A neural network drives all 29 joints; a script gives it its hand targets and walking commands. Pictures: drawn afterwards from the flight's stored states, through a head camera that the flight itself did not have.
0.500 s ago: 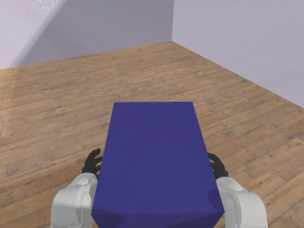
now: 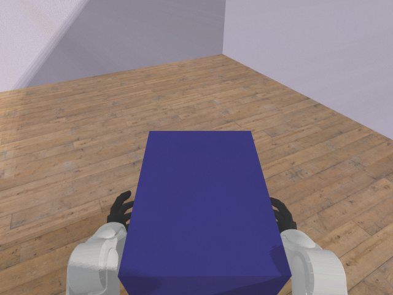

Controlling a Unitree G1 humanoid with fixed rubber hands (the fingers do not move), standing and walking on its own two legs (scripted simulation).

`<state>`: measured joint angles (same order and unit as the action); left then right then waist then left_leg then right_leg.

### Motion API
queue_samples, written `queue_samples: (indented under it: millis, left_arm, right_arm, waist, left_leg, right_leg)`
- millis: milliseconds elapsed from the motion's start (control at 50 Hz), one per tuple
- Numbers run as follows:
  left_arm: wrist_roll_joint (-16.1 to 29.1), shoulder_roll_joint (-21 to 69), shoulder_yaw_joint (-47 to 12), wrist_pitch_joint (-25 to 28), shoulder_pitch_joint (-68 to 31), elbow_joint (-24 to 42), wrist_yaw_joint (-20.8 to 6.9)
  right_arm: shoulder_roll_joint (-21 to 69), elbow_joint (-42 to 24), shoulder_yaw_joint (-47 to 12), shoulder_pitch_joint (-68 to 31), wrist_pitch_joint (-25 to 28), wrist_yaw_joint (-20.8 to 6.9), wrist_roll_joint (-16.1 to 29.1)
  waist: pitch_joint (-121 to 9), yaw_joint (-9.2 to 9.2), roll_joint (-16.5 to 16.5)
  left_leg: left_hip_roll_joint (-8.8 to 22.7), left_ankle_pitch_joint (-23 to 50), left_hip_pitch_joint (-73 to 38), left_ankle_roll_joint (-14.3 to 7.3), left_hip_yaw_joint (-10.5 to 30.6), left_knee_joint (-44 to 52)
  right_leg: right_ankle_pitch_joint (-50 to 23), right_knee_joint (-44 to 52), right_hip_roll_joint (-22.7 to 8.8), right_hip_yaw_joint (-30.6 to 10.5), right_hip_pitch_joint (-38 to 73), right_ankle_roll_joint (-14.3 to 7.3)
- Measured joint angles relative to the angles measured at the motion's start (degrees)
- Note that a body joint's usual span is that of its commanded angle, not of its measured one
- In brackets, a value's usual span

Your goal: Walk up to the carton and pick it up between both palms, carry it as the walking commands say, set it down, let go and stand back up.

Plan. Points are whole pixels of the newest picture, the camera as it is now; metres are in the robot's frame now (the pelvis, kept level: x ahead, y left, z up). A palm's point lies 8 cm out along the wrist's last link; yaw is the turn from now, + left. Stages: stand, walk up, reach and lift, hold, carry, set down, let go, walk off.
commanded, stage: carry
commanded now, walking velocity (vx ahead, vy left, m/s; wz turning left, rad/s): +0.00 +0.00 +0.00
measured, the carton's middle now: (200, 228) +0.27 +0.02 +0.04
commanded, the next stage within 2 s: none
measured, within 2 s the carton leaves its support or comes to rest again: neither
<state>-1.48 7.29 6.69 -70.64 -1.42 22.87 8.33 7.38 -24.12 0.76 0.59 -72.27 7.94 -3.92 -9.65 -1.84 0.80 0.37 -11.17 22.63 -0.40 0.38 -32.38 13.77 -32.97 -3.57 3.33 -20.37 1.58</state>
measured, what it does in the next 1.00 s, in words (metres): stands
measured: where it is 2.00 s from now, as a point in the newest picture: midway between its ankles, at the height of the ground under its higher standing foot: outside the picture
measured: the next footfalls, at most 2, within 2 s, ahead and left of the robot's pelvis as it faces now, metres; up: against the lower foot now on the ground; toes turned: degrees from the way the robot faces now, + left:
none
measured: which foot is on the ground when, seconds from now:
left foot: down 0.00-1.00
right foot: down 0.00-1.00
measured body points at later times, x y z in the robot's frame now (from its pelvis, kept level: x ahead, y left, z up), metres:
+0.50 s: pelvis +0.02 +0.00 +0.00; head -0.01 -0.01 +0.45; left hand +0.27 +0.17 +0.08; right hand +0.27 -0.14 +0.07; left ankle +0.06 +0.12 -0.73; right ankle +0.04 -0.14 -0.73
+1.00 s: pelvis +0.02 +0.00 +0.00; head -0.01 -0.01 +0.45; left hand +0.27 +0.17 +0.09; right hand +0.26 -0.14 +0.08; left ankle +0.06 +0.12 -0.73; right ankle +0.04 -0.14 -0.73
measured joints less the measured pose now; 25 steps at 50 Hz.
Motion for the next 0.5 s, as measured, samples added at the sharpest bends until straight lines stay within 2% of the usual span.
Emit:
queue_samples:
  millis: [500]
  left_arm:
    - [0.3,0.0,0.0,1.4,-1.2,0.1,-0.1]
  right_arm:
    - [0.0,-0.7,0.1,0.0,1.9,0.1,0.0]
  waist:
    - [1.9,0.0,-0.1]
  left_leg:
    - [0.0,-1.0,0.0,0.2,0.0,0.6]
  right_leg:
    - [1.0,0.7,0.0,0.1,0.0,0.0]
